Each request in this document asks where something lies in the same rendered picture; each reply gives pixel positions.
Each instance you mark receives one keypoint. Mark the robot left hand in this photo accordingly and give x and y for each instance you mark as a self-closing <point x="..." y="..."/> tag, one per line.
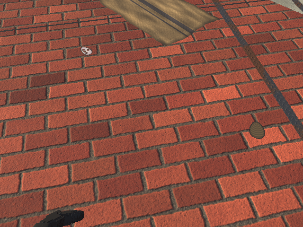
<point x="61" y="218"/>

